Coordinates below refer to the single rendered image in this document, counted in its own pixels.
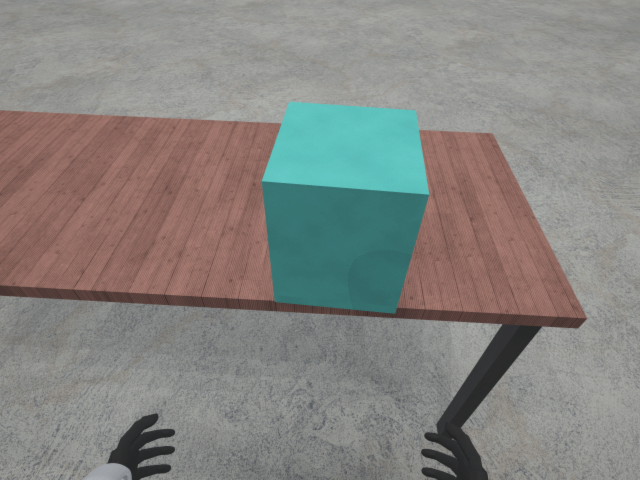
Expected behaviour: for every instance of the robot right hand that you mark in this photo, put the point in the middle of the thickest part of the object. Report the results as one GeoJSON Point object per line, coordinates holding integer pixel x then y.
{"type": "Point", "coordinates": [467, 464]}

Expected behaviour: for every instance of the table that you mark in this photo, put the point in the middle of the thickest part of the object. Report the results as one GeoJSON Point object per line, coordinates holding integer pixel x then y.
{"type": "Point", "coordinates": [171, 211]}

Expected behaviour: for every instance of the robot left hand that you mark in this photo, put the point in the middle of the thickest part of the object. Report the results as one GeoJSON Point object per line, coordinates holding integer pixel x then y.
{"type": "Point", "coordinates": [127, 452]}

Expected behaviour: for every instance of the carton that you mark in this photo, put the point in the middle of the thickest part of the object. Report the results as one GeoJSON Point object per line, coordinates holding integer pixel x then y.
{"type": "Point", "coordinates": [345, 190]}

